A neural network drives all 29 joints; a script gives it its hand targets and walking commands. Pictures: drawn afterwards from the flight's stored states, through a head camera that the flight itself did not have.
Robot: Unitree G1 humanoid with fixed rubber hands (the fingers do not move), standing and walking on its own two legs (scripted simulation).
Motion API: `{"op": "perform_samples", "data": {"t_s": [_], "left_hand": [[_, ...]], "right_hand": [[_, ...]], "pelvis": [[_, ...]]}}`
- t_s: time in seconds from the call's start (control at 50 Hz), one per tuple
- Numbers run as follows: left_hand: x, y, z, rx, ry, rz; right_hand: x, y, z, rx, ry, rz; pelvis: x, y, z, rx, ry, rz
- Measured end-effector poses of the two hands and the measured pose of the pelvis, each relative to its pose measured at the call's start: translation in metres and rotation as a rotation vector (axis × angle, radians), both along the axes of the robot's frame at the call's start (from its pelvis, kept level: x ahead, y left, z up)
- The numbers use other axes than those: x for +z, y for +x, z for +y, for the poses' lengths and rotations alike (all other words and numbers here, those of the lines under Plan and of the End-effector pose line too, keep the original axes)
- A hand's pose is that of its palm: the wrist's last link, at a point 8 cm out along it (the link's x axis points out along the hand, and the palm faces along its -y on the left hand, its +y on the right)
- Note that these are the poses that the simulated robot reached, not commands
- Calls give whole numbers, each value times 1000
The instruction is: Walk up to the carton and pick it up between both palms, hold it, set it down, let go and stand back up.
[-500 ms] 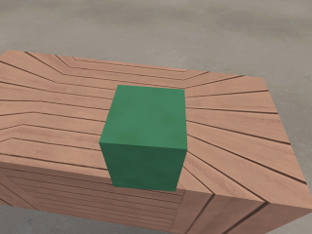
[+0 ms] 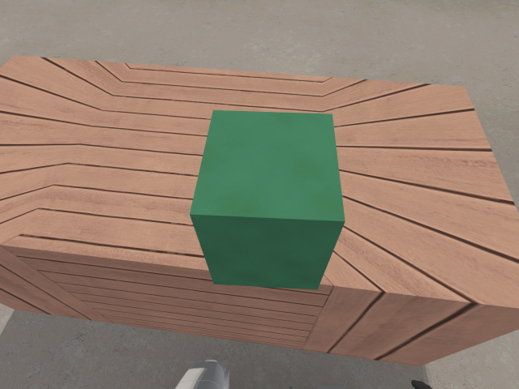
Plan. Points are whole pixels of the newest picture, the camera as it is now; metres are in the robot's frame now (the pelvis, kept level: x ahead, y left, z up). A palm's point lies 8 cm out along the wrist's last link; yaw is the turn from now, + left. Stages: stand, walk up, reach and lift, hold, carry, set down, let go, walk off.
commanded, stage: walk up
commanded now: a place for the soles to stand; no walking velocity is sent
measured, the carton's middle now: (268, 205) +0.41 -0.01 +0.00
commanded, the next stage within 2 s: none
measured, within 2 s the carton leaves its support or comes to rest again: neither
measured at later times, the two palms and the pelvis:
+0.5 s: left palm out of the picture -0.02 +0.32 -0.13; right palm out of the picture -0.04 -0.20 -0.14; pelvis -0.06 +0.06 -0.01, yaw -9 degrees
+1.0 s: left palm out of the picture +0.01 +0.28 -0.14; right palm out of the picture +0.00 -0.17 -0.13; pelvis -0.01 +0.05 +0.01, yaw -7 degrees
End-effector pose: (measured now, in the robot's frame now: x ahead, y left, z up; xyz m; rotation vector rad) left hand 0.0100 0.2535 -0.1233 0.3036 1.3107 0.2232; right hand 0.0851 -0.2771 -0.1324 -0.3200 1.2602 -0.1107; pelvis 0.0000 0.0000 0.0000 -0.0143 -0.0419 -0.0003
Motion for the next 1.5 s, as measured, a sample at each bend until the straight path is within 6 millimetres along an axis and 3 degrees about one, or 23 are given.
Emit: {"op": "perform_samples", "data": {"t_s": [0.1,0.16,0.22,0.32,0.44,0.54,0.62,0.7,0.8,0.88,1.02,1.16,1.28,1.5], "left_hand": [[-16,-3,58,-7,3,-21],[-26,7,86,-21,1,-56],[-21,15,97,-37,-12,-93],[-14,10,96,-100,-48,-85],[-13,-11,79,-154,-73,-10],[-8,-43,56,-94,-94,4],[1,-68,42,-62,-92,63],[1,-78,37,-58,-109,106],[-12,-70,42,-53,-137,130],[-17,-47,42,-83,-144,116],[-12,2,30,-119,-159,14],[-12,29,29,-130,-145,-25],[-14,32,32,-121,-137,-18],[-16,12,37,-102,-132,43]], "right_hand": [[0,16,42,-3,10,-113],[0,2,71,-33,25,-140],[7,-22,92,-84,39,-133],[11,-56,104,-126,43,-142],[4,-103,90,-194,25,-118],[-2,-144,73,-211,39,-4],[1,-158,70,-204,56,55],[2,-154,76,-178,67,70],[-3,-126,93,-144,64,30],[0,-105,104,-171,86,-21],[2,-83,105,-157,107,-25],[-2,-72,99,-167,99,-41],[-4,-75,96,-169,90,-19],[-4,-88,96,-171,84,25]], "pelvis": [[-16,-13,39,-1,-5,-9],[-21,-23,55,-29,24,-34],[-15,-30,62,-44,15,-35],[-7,-40,70,-88,12,-26],[-8,-53,64,-158,23,-10],[-3,-57,51,-145,12,-13],[6,-55,50,-143,17,-7],[8,-51,52,-129,12,2],[0,-38,60,-101,10,-1],[1,-27,59,-113,24,4],[5,-12,55,-114,16,20],[3,-5,54,-111,15,14],[1,-3,55,-107,15,8],[2,-3,55,-100,14,3]]}}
